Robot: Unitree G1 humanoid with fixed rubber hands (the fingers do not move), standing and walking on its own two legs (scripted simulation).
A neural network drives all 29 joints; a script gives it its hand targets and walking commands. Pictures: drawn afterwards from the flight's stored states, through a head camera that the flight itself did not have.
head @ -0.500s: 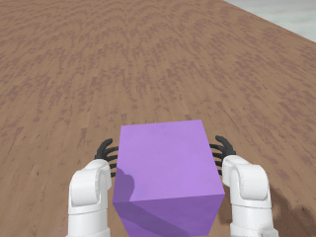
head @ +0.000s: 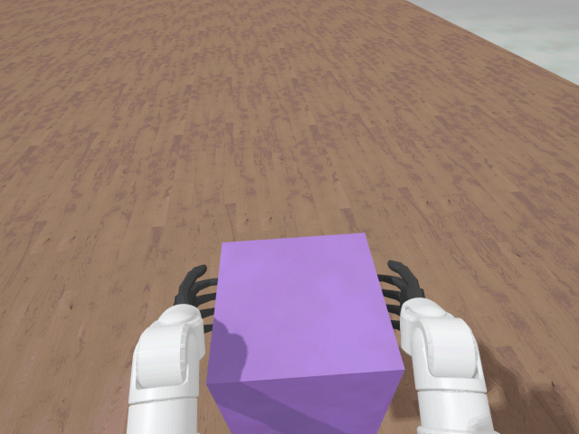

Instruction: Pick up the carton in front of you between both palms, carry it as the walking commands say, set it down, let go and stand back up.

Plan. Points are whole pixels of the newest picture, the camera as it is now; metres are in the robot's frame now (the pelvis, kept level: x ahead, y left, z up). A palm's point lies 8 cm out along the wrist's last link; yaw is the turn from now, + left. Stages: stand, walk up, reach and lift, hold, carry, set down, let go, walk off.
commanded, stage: carry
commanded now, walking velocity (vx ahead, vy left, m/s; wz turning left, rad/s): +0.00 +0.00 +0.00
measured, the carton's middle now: (300, 342) +0.27 +0.00 -0.01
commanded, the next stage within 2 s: none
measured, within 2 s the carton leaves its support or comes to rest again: neither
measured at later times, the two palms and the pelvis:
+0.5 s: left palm (186, 329) +0.26 +0.16 +0.04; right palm (401, 325) +0.26 -0.14 +0.04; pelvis -0.04 +0.01 +0.00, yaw +0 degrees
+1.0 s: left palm (203, 285) +0.33 +0.14 +0.05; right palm (398, 278) +0.34 -0.16 +0.05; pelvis +0.04 -0.02 +0.01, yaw +2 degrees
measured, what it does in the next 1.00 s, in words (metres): lifts its left foot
